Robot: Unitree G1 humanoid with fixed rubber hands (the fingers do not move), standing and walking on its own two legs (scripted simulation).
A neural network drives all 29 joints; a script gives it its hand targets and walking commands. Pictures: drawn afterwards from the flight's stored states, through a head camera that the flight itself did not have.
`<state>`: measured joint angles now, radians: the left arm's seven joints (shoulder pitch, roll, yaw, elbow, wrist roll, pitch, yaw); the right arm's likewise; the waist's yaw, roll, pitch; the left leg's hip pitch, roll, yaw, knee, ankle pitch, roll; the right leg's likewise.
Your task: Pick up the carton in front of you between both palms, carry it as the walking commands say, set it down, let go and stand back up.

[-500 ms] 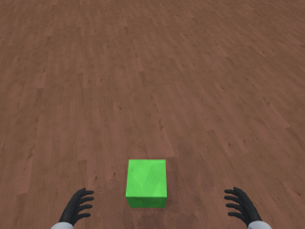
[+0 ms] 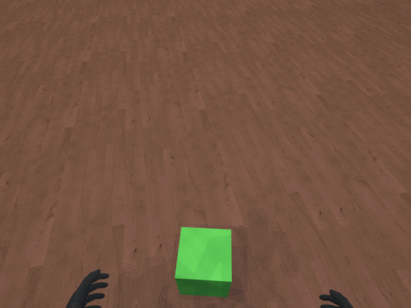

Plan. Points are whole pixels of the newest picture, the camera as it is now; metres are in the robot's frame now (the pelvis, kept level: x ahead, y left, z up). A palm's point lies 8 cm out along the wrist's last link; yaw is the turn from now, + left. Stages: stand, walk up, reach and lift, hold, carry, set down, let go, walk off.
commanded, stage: stand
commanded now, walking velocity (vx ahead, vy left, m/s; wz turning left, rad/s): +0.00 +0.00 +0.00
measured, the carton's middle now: (204, 262) +0.41 +0.03 -0.64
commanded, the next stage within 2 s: none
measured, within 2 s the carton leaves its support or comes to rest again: neither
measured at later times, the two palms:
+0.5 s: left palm out of the picture +0.07 +0.27 -0.11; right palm out of the picture +0.15 -0.24 -0.12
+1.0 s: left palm out of the picture +0.02 +0.28 -0.12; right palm out of the picture +0.13 -0.24 -0.12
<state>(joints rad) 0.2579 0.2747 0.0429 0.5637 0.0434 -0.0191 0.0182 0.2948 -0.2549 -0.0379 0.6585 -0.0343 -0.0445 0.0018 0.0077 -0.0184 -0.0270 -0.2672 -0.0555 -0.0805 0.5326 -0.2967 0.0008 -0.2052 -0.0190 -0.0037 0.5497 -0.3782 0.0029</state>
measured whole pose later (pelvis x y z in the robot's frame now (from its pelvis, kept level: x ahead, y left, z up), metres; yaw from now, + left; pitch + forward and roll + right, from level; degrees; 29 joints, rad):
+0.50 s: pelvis +0.03 +0.00 -0.02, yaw +6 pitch +4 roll +0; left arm 0.37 0.26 0.00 0.64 0.01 0.01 0.06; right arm 0.30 -0.25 0.00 0.73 -0.02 -0.02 -0.03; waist 0.03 0.01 -0.09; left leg -0.38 -0.08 -0.16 0.73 -0.42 0.00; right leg -0.25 -0.04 -0.11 0.67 -0.49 0.00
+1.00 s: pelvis +0.01 +0.00 -0.01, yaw +8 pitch +3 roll -1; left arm 0.39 0.28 0.01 0.69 0.02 0.04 0.05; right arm 0.31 -0.25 0.00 0.72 -0.03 0.01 -0.04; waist 0.03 0.01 -0.04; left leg -0.37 -0.09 -0.19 0.72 -0.38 0.00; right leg -0.21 -0.05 -0.15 0.64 -0.47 0.00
